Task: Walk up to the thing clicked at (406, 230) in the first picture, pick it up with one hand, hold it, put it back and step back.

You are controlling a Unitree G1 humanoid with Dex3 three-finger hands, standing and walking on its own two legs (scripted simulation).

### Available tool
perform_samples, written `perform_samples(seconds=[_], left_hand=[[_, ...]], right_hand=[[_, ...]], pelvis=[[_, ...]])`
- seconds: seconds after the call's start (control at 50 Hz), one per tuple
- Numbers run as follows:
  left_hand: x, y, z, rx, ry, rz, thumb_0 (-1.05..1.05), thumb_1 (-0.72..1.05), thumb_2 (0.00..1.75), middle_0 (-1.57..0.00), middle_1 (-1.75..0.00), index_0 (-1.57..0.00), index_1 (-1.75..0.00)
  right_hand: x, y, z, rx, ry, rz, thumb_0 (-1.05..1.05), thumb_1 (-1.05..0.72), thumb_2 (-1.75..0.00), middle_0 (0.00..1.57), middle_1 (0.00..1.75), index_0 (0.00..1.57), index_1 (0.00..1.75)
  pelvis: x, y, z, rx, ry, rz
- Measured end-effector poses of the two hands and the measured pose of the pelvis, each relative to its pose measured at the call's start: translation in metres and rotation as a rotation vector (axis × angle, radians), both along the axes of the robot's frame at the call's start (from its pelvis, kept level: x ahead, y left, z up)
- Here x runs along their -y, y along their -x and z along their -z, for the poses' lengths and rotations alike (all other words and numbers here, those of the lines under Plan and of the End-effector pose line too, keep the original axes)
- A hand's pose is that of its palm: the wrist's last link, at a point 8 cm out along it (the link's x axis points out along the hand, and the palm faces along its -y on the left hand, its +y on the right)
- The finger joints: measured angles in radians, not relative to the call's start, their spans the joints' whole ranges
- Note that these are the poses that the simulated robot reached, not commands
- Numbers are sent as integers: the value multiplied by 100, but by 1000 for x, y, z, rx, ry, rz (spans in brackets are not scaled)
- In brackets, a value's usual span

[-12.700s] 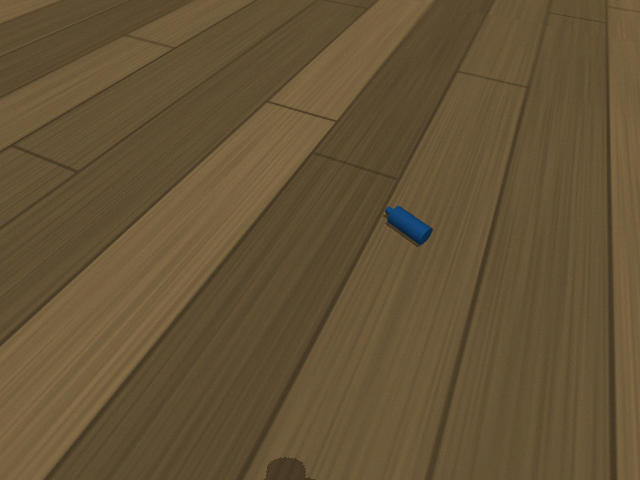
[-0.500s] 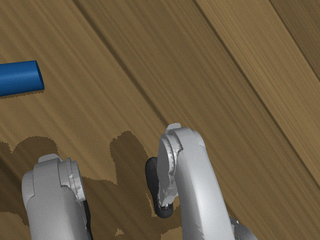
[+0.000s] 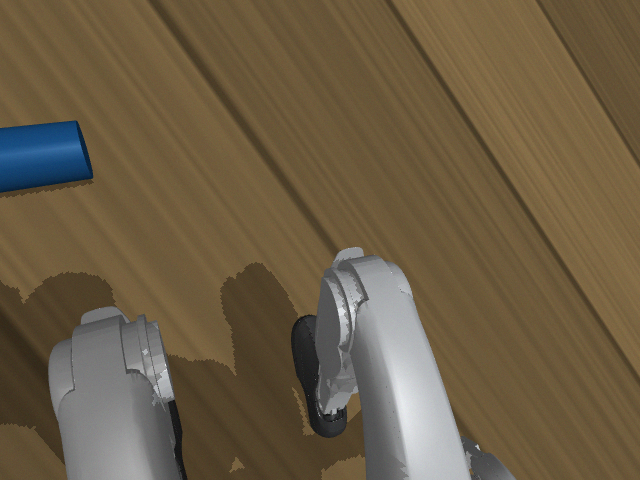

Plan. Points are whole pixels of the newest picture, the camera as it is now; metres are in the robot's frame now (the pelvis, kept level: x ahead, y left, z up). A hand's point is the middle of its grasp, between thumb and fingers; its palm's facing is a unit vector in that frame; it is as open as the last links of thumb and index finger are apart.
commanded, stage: approach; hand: left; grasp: from above
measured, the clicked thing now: out of the picture +0.53 +0.30 -0.29
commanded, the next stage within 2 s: close in in 0.62 s
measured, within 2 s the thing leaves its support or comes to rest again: neither
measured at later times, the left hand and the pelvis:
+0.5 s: hand out of the picture +0.53 +0.26 -0.16, palm faces -0.44 -0.06 -0.90, open 14.1 cm; pelvis +0.00 +0.00 +0.00, yaw +0 degrees
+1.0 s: hand out of the picture +0.52 +0.27 -0.18, palm faces -0.44 -0.07 -0.90, open 14.0 cm; pelvis +0.00 +0.00 -0.01, yaw +0 degrees
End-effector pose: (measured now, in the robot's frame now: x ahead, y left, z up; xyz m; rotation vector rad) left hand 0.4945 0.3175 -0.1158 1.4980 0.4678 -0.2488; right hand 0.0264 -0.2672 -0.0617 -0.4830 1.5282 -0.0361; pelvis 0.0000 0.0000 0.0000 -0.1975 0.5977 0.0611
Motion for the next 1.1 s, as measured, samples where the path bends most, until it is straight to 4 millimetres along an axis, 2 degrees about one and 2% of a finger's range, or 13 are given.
perform_samples(seconds=[0.1,0.22,0.3,0.38,0.44,0.52,0.62,0.68,0.76,0.9,0.98,1.1], left_hand=[[7,-4,-5,4,1,6,0,-51,104,-9,-104,-10,-103],[35,-25,-11,26,20,45,0,-51,103,-9,-104,-10,-102],[54,-44,-16,55,21,51,0,-51,103,-9,-103,-9,-102],[65,-54,-18,70,-1,29,0,-52,104,-9,-102,-9,-101],[65,-51,-16,44,-18,-1,0,-53,104,-9,-102,-9,-101],[56,-35,-7,-22,-25,-36,0,-54,105,-8,-102,-8,-102],[35,-10,5,-81,-13,-46,0,-54,104,-9,-103,-8,-102],[27,-4,6,-72,3,-26,0,-54,105,-9,-104,-9,-103],[24,-11,3,-20,19,9,0,-53,105,-9,-105,-9,-104],[34,-34,0,31,15,24,0,-52,105,-9,-104,-10,-103],[40,-36,7,13,8,9,0,-52,104,-8,-103,-9,-101],[44,-31,17,-16,8,-8,0,-52,102,-8,-102,-9,-100]], right_hand=[[0,-2,0,3,-1,0,0,-90,-89,20,30,20,30],[-1,0,-3,20,12,-1,0,-90,-88,20,30,20,30],[0,8,-6,29,23,18,0,-90,-88,20,30,20,30],[-2,20,-6,21,17,54,0,-90,-88,20,30,20,30],[-5,30,-3,4,-2,82,0,-90,-88,20,30,20,30],[-9,37,1,-19,-31,98,0,-90,-88,20,30,20,30],[-5,31,7,-31,-42,61,0,-90,-88,20,30,20,30],[1,23,9,-37,-25,24,0,-90,-88,20,30,20,30],[9,10,8,-31,13,-17,0,-90,-88,20,30,20,30],[13,-11,1,27,53,-44,0,-90,-89,20,30,20,30],[7,-9,-2,43,44,-34,0,-90,-89,20,30,20,30],[-3,9,-1,8,9,-8,0,-90,-89,20,30,20,30]], pelvis=[[0,0,-1,-4,-9,-3],[1,0,-2,-6,-11,-3],[1,0,0,-9,-8,3],[2,0,1,-12,-8,10],[2,0,1,-11,-13,14],[4,1,0,-4,-18,14],[6,4,1,13,-23,8],[7,5,3,21,-25,5],[7,5,6,24,-22,1],[4,-1,8,12,-5,6],[2,-1,7,8,0,7],[2,-1,6,9,0,10]])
